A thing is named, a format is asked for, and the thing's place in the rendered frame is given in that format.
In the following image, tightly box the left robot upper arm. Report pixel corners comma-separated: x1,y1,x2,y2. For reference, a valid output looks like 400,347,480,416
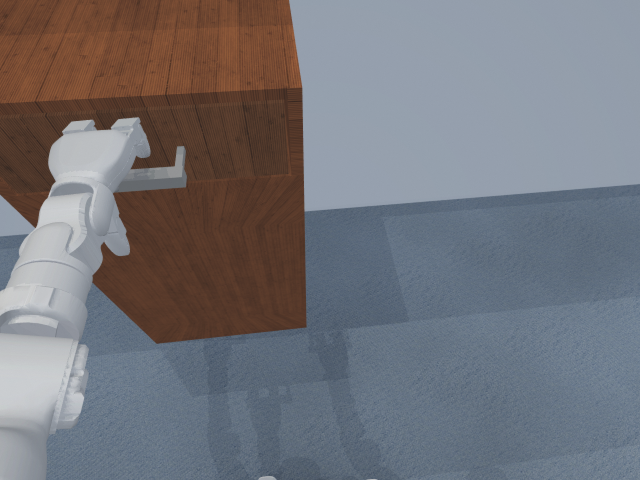
0,333,89,480

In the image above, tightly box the drawer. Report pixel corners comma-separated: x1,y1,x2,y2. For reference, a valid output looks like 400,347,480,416
0,100,289,194

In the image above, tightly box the cabinet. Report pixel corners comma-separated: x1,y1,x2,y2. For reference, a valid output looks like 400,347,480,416
0,0,306,344

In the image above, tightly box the left robot forearm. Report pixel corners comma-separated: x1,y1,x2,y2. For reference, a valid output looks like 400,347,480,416
0,176,115,343

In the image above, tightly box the handle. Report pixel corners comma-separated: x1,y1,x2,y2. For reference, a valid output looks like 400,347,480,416
114,146,187,193

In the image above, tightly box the left robot hand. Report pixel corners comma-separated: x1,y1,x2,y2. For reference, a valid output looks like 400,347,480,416
48,117,151,256

